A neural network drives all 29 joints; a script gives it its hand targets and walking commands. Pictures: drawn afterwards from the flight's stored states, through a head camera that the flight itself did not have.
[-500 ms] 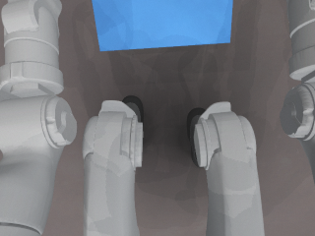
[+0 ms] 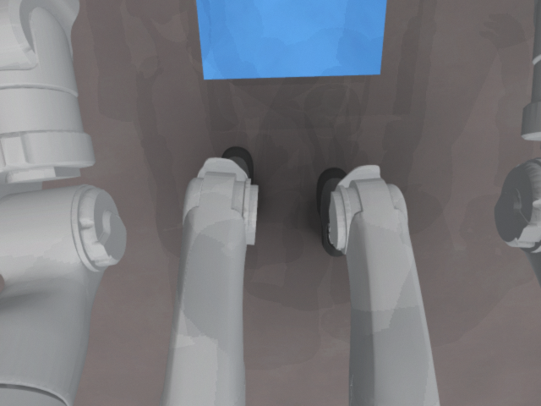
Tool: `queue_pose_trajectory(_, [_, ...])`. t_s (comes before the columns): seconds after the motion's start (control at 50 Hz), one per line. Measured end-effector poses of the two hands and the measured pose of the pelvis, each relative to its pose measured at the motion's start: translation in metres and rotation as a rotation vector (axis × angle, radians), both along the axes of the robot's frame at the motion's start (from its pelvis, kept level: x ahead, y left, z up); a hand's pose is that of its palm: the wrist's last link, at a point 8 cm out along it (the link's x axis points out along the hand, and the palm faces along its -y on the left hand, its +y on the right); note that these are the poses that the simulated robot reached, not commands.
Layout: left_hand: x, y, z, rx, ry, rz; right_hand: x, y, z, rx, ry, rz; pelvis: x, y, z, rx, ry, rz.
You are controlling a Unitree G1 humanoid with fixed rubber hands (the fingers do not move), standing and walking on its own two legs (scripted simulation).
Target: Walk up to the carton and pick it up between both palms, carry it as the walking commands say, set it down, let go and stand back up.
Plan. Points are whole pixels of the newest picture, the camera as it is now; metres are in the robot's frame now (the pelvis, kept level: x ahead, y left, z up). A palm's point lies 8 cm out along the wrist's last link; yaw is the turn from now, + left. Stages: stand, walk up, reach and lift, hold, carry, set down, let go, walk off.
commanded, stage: set down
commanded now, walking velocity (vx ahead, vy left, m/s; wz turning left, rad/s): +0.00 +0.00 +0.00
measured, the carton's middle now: out of the picture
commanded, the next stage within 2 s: let go in 0.56 s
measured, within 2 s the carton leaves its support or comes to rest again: neither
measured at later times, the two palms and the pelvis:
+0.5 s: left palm out of the picture +0.53 +0.26 +0.00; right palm out of the picture +0.58 -0.17 +0.00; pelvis +0.01 +0.00 +0.13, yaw +2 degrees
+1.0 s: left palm out of the picture +0.41 +0.28 +0.05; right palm out of the picture +0.47 -0.20 +0.05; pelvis +0.04 +0.01 +0.19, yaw +2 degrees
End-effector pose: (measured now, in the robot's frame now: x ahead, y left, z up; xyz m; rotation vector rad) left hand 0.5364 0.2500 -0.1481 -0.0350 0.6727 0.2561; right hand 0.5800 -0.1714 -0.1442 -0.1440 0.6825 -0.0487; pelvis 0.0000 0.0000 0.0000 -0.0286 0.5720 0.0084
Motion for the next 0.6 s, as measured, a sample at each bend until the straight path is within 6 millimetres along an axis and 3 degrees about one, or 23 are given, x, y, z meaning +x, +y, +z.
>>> queue_pose_trajectory(0.38, [-0.003, 0.008, 0.117, -0.007, 0.005, -0.008, 0.004, 0.002, 0.117, 0.001, -0.002, 0.015, 0.002, -0.002, 0.099, 0.014, -0.04, 0.017])
queue_pose_trajectory(0.6, [-0.003, 0.021, 0.169, 0.007, 0.01, -0.005, 0.004, 0.001, 0.167, -0.029, 0.013, 0.036, 0.01, 0.004, 0.147, 0.012, -0.053, 0.024])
